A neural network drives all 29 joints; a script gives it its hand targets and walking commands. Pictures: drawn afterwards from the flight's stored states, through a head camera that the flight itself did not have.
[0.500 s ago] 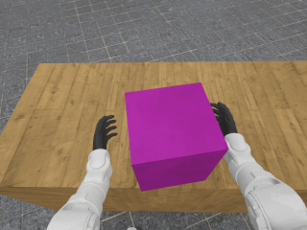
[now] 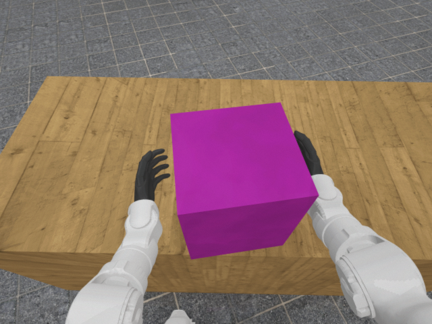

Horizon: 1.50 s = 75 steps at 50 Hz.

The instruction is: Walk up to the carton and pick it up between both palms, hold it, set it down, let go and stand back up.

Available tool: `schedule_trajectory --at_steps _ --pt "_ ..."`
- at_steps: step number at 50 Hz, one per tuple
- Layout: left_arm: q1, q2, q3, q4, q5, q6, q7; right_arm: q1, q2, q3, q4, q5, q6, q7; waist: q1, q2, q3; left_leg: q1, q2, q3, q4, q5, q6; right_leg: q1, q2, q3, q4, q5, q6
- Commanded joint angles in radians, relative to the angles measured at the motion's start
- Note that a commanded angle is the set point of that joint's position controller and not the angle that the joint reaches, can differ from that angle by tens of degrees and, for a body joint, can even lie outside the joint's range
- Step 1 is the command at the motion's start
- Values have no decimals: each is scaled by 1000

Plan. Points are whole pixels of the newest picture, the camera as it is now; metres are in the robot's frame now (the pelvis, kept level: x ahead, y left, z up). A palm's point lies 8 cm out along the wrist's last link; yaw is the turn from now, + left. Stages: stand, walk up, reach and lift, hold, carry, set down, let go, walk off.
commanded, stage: reach and lift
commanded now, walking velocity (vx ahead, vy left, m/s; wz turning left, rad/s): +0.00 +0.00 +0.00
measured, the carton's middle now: (232, 186) +0.40 +0.02 -0.01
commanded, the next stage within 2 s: none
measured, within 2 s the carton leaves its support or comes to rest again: leaves its support in 1.90 s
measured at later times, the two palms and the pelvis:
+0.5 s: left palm (150, 193) +0.36 +0.18 +0.01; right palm (305, 179) +0.40 -0.11 +0.02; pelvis +0.02 +0.00 +0.02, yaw +1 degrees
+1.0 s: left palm (151, 194) +0.36 +0.18 +0.00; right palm (304, 179) +0.41 -0.11 +0.02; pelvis +0.03 +0.00 +0.03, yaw +1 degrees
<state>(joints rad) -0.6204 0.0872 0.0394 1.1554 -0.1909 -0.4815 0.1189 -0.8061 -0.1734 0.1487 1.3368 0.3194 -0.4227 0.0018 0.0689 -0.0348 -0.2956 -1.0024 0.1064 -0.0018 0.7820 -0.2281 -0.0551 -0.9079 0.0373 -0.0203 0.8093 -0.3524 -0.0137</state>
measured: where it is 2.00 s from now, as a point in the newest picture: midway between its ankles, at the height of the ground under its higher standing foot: outside the picture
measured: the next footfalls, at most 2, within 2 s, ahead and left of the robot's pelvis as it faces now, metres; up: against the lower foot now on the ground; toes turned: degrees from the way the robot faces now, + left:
none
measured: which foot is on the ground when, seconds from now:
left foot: down 0.00-1.00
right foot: down 0.00-1.00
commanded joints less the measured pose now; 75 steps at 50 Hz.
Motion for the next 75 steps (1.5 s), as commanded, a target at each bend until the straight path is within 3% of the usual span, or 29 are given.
schedule_trajectory --at_steps 1,4,6,9,11,13,16,20,25,27,35,41,44,51,55,59,60,62,66,75 --pt "-325 64 76 -176 111 -14 33 -372 -97 -95 -140 -79 -47 -53 38 96 -598 557 -96 61 21 306 -23 148 28 14 -152 173 30" --pt "-304 16 125 -179 172 15 35 -381 -57 -111 -166 -108 -46 -80 30 61 -602 567 -99 56 20 341 -17 188 37 7 -153 250 36" --pt "-310 -24 138 -190 187 12 22 -373 -10 -121 -178 -136 -44 -82 22 29 -586 559 -100 52 14 344 -8 211 34 16 -159 270 37" --pt "-316 -124 155 -233 236 -2 -1 -391 106 -134 -201 -192 -56 -69 13 28 -581 571 -107 56 19 385 -10 256 29 18 -161 328 34" --pt "-342 -217 156 -258 268 -22 -27 -397 221 -153 -249 -267 -75 -50 7 6 -611 578 -106 63 13 399 -9 286 21 21 -168 371 41" --pt "-387 -384 132 -222 333 -39 -66 -393 413 -167 -226 -387 -77 -13 -12 4 -556 582 -108 61 -16 345 -7 296 21 7 -186 345 43" --pt "-432 -591 51 -166 406 -78 -117 -345 665 -117 -269 -524 -104 34 -36 17 -528 624 -108 57 -55 356 -5 355 14 -16 -203 422 38" --pt "-420 -642 21 -72 445 -121 -128 -279 731 -121 -200 -618 -125 45 -61 32 -423 625 -94 50 -100 312 -6 344 9 -31 -218 396 36" --pt "-418 -620 32 -51 453 -144 -108 -238 737 -134 -167 -632 -128 58 -42 36 -386 670 -86 52 -149 295 0 348 5 -26 -271 343 32" --pt "-404 -638 28 -35 462 -150 -107 -239 742 -127 -174 -634 -139 61 -18 57 -377 668 -87 57 -160 285 -2 352 6 -15 -281 326 29" --pt "-380 -675 0 -70 441 -195 -99 -203 771 -69 -179 -621 -174 50 -19 58 -437 708 -91 54 -166 431 1 405 15 -30 -297 483 42" --pt "-360 -676 -7 -93 452 -211 -96 -187 755 -76 -160 -624 -198 43 -17 70 -414 744 -82 50 -185 476 -6 421 19 -42 -321 515 46" --pt "-345 -662 11 -80 469 -212 -98 -177 770 -70 -148 -632 -199 39 -8 30 -384 680 -87 59 -200 431 11 449 19 -36 -317 531 63" --pt "-303 -690 10 -87 480 -209 -91 -169 775 -53 -140 -625 -219 27 3 49 -403 704 -87 56 -208 475 5 455 28 -43 -340 535 58" --pt "-339 -679 23 -94 495 -204 -95 -185 771 -82 -112 -650 -219 23 0 29 -391 659 -87 65 -229 390 11 469 24 -35 -354 472 57" --pt "-322 -684 38 -87 515 -197 -90 -192 755 -95 -107 -659 -218 21 11 33 -384 664 -83 68 -241 387 19 448 13 -38 -363 461 59" --pt "-322 -676 40 -82 519 -193 -92 -185 767 -100 -102 -663 -217 19 1 37 -380 666 -85 72 -244 360 20 436 18 -43 -364 435 56" --pt "-315 -692 30 -95 513 -194 -88 -196 771 -82 -130 -661 -227 22 23 33 -424 665 -89 74 -236 386 16 448 23 -42 -364 446 54" --pt "-310 -699 22 -126 502 -193 -82 -204 778 -55 -128 -634 -236 17 18 34 -463 664 -87 64 -228 438 22 469 24 -42 -353 505 56" --pt "-331 -725 -35 -150 475 -183 -75 -211 774 -16 -117 -616 -238 1 -5 36 -463 682 -90 57 -218 440 12 424 34 -51 -364 492 55"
